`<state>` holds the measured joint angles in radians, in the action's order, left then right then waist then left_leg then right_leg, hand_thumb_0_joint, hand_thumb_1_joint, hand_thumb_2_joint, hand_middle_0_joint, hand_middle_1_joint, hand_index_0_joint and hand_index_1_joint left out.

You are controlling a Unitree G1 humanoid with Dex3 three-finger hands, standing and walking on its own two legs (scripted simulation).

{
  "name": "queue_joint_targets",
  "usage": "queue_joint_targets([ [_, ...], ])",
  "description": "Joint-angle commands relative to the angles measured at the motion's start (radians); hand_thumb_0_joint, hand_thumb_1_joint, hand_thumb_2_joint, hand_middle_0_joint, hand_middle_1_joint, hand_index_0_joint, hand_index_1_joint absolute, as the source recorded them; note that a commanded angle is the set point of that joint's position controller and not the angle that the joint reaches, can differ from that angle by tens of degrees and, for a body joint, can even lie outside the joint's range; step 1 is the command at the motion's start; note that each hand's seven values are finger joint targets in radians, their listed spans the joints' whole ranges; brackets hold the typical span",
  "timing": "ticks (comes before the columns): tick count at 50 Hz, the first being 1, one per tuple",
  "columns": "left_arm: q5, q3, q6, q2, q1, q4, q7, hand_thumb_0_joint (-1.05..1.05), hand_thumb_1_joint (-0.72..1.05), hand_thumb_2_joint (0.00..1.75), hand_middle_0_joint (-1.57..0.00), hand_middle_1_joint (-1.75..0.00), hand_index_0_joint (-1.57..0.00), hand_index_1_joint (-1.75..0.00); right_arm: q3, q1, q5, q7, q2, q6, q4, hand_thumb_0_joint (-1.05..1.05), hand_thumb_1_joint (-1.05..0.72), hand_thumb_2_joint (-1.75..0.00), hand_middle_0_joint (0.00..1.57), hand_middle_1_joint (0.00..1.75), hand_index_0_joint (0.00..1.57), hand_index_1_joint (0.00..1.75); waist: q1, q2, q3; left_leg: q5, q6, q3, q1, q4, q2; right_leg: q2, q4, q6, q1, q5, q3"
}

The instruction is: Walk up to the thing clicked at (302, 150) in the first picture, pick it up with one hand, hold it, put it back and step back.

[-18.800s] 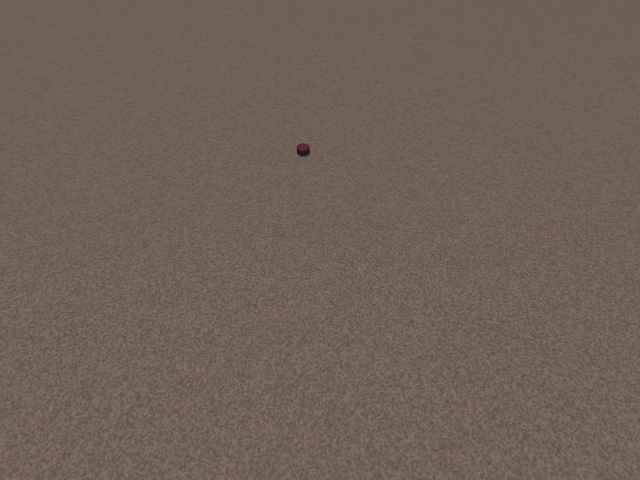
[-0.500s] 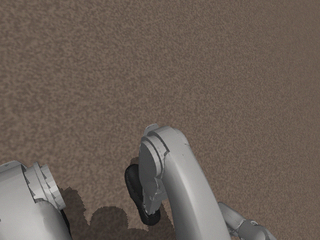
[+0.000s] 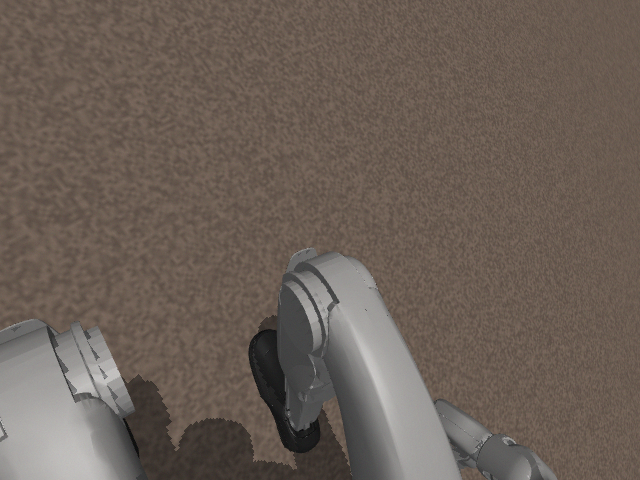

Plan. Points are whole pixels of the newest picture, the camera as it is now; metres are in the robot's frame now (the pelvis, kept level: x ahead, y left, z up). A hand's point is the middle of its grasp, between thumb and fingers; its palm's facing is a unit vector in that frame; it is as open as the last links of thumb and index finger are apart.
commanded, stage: close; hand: left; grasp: from above
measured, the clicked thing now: out of the picture +0.42 +0.35 -0.29
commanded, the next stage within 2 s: settle in 0.20 s
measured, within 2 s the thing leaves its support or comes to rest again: leaves its support in 0.62 s
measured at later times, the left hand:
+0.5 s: hand out of the picture +0.40 +0.35 -0.25, palm faces -0.42 -0.17 -0.89, open 8.8 cm
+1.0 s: hand out of the picture +0.40 +0.36 -0.18, palm faces -0.40 -0.15 -0.91, open 8.8 cm
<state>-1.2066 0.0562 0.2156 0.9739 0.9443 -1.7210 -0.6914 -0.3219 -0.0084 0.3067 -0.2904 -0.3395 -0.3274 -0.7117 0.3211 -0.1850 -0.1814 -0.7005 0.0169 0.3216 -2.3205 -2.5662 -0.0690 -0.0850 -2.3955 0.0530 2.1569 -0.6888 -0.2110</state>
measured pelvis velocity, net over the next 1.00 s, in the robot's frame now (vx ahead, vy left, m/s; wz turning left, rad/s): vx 0.00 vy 0.00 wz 0.06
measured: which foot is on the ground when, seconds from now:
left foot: down 0.00-1.00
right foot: down 0.00-1.00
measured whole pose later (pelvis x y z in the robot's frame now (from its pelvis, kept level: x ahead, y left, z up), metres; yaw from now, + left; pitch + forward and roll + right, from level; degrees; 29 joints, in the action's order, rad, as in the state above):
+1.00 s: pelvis +0.00 +0.00 +0.00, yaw +3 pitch +28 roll -11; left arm -1.16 0.09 0.14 0.79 0.85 -1.42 -0.44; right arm -0.15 -0.12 0.18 -0.26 -0.31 -0.20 -0.74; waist 0.24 -0.04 -0.01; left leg -0.67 0.00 0.23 -2.37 -2.51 -0.07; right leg -0.06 -2.40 0.04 2.23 -0.69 -0.14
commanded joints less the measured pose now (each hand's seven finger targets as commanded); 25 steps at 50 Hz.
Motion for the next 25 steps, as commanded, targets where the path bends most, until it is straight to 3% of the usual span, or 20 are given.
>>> queue_joint_targets([
  [1,0.021,-0.002,-0.004,0.148,0.201,0.090,-0.023,0.00,0.51,0.45,-0.77,-0.68,-0.83,-0.62,0.095,-0.142,-0.013,0.013,-0.328,-0.010,0.001,0.00,-0.89,-0.90,0.20,0.30,0.20,0.30,0.062,0.512,0.549,0.145,-0.004,-0.132,0.454,0.260,-0.024,-0.044,0.213,-0.058,-0.258,0.234,-0.097],
  [3,0.018,0.010,0.004,0.166,0.222,0.106,-0.021,0.00,0.54,0.44,-0.80,-0.68,-0.86,-0.61,0.099,-0.156,-0.011,0.013,-0.338,-0.008,-0.006,0.00,-0.89,-0.90,0.20,0.30,0.20,0.30,0.064,0.547,0.562,0.157,-0.001,-0.125,0.471,0.274,-0.027,-0.047,0.212,-0.062,-0.258,0.242,-0.099],
  [9,0.028,0.001,0.002,0.142,0.199,0.082,-0.013,0.00,0.63,0.47,-0.88,-0.67,-0.93,-0.61,0.091,-0.163,-0.008,0.016,-0.328,-0.005,0.003,0.00,-0.89,-0.90,0.20,0.30,0.20,0.30,0.071,0.505,0.574,0.171,-0.007,-0.138,0.454,0.256,-0.024,-0.052,0.227,-0.058,-0.292,0.260,-0.092],
  [15,0.029,0.006,0.007,0.162,0.196,0.077,-0.007,0.00,0.72,0.44,-0.95,-0.63,-1.01,-0.57,0.081,-0.169,-0.007,0.018,-0.328,-0.005,0.006,0.00,-0.89,-0.90,0.20,0.30,0.20,0.30,0.070,0.510,0.567,0.174,-0.008,-0.136,0.457,0.254,-0.024,-0.053,0.224,-0.057,-0.292,0.263,-0.095],
  [20,0.032,0.012,0.002,0.168,0.190,0.082,0.003,0.00,0.73,0.58,-1.01,-0.70,-1.07,-0.65,0.084,-0.165,-0.009,0.023,-0.327,0.001,0.006,0.00,-0.90,-0.90,0.20,0.30,0.20,0.30,0.057,0.528,0.579,0.178,-0.004,-0.129,0.464,0.264,-0.026,-0.053,0.217,-0.060,-0.286,0.259,-0.099],
  [22,0.032,0.008,-0.001,0.165,0.206,0.086,0.020,0.00,0.76,0.59,-1.04,-0.69,-1.10,-0.64,0.087,-0.178,-0.010,0.019,-0.328,0.001,0.004,0.00,-0.90,-0.90,0.20,0.30,0.20,0.30,0.066,0.534,0.573,0.171,-0.004,-0.123,0.466,0.265,-0.026,-0.046,0.204,-0.060,-0.269,0.257,-0.104],
  [25,0.036,0.047,0.001,0.209,0.233,0.163,0.028,0.00,0.80,0.62,-1.07,-0.71,-1.12,-0.66,0.095,-0.186,-0.019,0.025,-0.329,0.008,0.002,0.00,-0.91,-0.90,0.20,0.30,0.20,0.30,0.034,0.589,0.643,0.202,0.002,-0.121,0.504,0.280,-0.026,-0.044,0.196,-0.064,-0.287,0.276,-0.101],
])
